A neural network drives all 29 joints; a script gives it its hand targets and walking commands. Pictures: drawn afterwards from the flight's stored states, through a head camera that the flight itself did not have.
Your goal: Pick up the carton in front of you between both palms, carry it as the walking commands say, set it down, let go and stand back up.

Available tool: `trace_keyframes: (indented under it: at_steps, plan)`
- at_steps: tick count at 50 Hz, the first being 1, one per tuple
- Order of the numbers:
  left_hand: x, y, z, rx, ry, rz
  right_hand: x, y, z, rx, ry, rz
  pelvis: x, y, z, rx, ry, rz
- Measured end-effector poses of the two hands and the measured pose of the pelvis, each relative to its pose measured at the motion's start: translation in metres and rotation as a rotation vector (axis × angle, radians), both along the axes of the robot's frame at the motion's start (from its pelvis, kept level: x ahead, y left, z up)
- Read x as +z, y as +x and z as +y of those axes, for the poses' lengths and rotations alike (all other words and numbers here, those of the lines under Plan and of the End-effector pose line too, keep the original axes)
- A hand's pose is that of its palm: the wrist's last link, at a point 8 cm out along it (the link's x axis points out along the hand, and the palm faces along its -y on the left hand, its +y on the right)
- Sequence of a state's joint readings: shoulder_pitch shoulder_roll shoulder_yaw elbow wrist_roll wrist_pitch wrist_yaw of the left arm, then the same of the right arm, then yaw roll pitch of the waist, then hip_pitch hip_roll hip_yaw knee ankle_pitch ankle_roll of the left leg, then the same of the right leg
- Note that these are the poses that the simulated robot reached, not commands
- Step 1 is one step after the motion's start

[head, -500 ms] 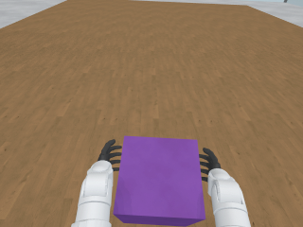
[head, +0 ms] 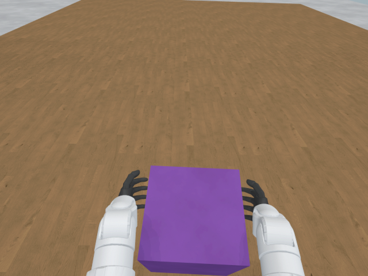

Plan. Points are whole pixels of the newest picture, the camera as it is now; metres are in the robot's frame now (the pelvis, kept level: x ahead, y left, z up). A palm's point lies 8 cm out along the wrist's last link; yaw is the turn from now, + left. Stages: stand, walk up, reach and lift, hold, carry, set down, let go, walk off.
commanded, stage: set down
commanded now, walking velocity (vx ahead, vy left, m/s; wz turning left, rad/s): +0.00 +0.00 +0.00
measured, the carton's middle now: (191, 224) +0.31 +0.00 -0.06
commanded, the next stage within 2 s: none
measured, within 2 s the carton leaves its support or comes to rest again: neither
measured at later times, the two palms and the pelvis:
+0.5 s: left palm (138, 230) +0.32 +0.14 -0.12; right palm (241, 232) +0.33 -0.15 -0.13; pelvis -0.04 -0.02 -0.05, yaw +0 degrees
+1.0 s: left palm (144, 245) +0.35 +0.14 -0.26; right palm (229, 238) +0.39 -0.15 -0.27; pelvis -0.07 -0.01 -0.19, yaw -1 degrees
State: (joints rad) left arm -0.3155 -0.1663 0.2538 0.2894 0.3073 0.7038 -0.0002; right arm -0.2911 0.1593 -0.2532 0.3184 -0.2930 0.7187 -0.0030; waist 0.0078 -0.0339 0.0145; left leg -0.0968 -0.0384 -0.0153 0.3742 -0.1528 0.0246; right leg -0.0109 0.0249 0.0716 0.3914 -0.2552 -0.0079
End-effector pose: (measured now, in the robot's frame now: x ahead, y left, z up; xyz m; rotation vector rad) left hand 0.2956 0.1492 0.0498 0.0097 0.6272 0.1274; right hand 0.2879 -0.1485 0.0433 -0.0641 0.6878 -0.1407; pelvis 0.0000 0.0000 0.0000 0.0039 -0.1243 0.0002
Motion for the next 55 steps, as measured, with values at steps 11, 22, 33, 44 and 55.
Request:
trace_keyframes:
  at_steps: [11,22,33,44,55]
  plan:
    - [-0.025,0.023,-0.004,0.086,-0.014,0.019,-0.032,0.028,0.003,-0.003,-0.009,0.033,-0.009,-0.011,-0.011,0.005,0.003,0.073]
    - [-0.136,0.024,-0.004,0.115,0.018,0.035,-0.141,0.039,0.002,0.047,-0.017,0.051,-0.037,-0.036,-0.018,0.013,-0.009,0.379]
    - [-0.217,0.040,-0.007,0.195,-0.027,-0.044,-0.224,0.067,0.001,0.034,0.026,-0.022,-0.102,-0.056,-0.018,-0.006,-0.012,0.686]
    - [-0.273,0.050,-0.005,0.218,-0.037,-0.008,-0.279,0.089,0.001,0.088,0.025,0.018,-0.160,-0.067,-0.014,-0.006,-0.010,0.819]
    - [-0.347,0.056,-0.007,0.254,-0.023,0.002,-0.352,0.105,0.002,0.132,0.004,0.029,-0.221,-0.079,-0.013,-0.008,-0.005,0.900]
